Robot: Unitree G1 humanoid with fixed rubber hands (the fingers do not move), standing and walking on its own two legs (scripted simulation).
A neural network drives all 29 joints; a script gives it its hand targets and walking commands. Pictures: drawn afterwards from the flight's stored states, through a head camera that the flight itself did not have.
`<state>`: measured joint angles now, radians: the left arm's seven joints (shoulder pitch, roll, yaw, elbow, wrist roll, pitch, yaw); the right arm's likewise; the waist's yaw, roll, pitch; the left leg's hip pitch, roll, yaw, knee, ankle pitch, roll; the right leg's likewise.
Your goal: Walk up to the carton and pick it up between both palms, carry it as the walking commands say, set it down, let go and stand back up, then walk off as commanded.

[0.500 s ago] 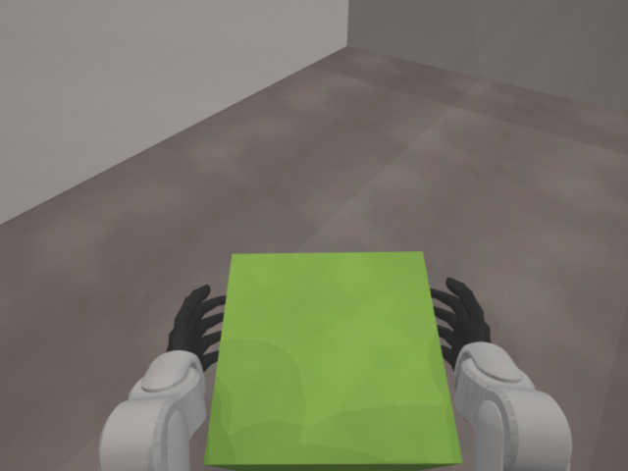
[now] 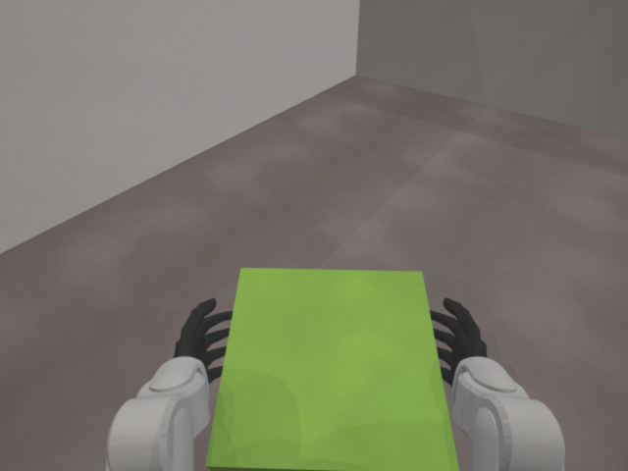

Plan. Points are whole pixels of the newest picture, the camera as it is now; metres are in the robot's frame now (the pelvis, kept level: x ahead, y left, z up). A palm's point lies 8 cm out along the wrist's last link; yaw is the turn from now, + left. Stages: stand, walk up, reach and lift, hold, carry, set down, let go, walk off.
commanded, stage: carry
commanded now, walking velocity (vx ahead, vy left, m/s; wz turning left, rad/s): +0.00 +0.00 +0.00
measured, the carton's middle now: (328, 392) +0.23 +0.00 +0.02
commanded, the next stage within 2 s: none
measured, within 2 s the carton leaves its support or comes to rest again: neither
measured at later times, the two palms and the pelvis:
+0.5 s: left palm (177, 370) +0.22 +0.16 +0.09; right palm (449, 367) +0.22 -0.14 +0.09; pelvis -0.01 +0.02 +0.00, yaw +0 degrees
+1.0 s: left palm (206, 355) +0.25 +0.14 +0.07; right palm (453, 353) +0.26 -0.16 +0.07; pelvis +0.01 +0.00 +0.00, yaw +0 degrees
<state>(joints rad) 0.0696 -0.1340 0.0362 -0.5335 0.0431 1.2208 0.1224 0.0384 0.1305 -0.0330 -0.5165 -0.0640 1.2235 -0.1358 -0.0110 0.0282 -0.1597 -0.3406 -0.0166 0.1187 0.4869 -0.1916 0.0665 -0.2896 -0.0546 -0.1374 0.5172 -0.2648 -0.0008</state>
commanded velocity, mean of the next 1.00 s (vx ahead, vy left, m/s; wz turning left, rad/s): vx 0.00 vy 0.00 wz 0.00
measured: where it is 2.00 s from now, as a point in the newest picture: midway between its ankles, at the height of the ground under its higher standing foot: outside the picture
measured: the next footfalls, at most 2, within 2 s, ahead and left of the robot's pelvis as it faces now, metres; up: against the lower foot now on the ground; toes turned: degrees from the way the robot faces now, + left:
none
